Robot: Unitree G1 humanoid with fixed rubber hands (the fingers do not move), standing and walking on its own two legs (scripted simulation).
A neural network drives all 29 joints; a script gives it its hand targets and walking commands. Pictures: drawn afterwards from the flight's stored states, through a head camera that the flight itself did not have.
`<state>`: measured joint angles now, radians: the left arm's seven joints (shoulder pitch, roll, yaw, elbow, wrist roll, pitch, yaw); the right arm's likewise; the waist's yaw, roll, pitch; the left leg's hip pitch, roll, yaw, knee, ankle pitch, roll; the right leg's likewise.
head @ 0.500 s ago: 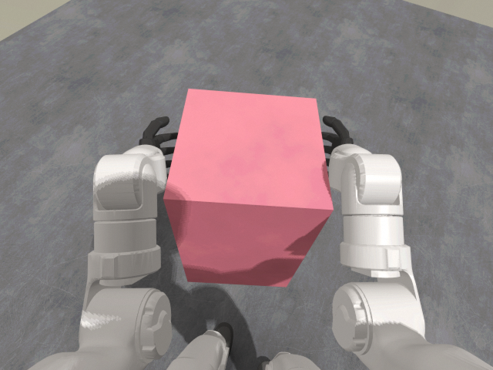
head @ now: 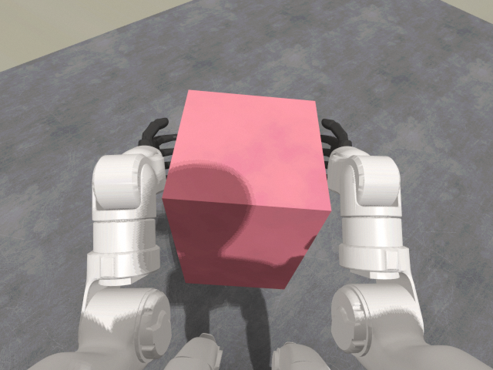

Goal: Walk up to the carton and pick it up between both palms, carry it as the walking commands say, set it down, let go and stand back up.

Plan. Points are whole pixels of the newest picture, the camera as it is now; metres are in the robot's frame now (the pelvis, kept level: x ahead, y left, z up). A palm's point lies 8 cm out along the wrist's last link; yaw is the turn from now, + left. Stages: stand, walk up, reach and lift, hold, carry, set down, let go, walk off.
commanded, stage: carry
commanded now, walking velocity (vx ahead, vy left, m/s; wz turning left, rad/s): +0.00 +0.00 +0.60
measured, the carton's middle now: (242, 202) +0.36 +0.01 +0.02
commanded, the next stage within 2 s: none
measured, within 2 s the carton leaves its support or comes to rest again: neither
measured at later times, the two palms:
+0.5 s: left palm out of the picture +0.24 +0.32 +0.10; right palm (211, 181) +0.35 +0.06 +0.11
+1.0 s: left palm out of the picture +0.12 +0.35 +0.13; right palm (165, 231) +0.26 +0.11 +0.13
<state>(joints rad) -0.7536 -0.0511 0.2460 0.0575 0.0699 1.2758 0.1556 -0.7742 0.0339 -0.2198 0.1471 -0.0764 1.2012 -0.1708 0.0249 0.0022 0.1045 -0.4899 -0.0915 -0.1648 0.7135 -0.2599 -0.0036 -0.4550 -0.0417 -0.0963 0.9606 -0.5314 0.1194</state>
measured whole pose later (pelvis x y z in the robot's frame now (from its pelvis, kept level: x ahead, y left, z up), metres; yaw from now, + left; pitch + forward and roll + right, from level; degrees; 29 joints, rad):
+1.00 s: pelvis -0.15 +0.06 +0.00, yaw +25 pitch +1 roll -1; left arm -0.75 -0.06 0.24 0.05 0.06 1.26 0.15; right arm -0.79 0.02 -0.22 0.11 -0.08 1.22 -0.18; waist 0.02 0.01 0.09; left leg -0.46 -0.05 -0.16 0.82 -0.43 -0.01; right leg -0.42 -0.07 -0.16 0.71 -0.29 -0.03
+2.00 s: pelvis -0.27 +0.04 +0.00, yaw +26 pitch -4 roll -2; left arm -0.72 -0.05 0.22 0.22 0.06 1.23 0.15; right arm -0.70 0.03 -0.22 0.22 -0.09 1.21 -0.17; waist 0.03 0.01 0.00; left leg -0.48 -0.05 -0.16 0.63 -0.11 -0.02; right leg -0.39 0.01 -0.09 0.68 -0.27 -0.03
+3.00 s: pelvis -0.27 +0.03 +0.00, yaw +26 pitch -1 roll -2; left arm -0.67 -0.06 0.21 0.30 0.07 1.07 0.14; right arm -0.65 0.05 -0.22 0.30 -0.10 1.06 -0.16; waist 0.03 0.03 -0.01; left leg -0.50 -0.04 -0.16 0.51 -0.01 -0.03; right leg -0.37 0.02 -0.09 0.66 -0.28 -0.04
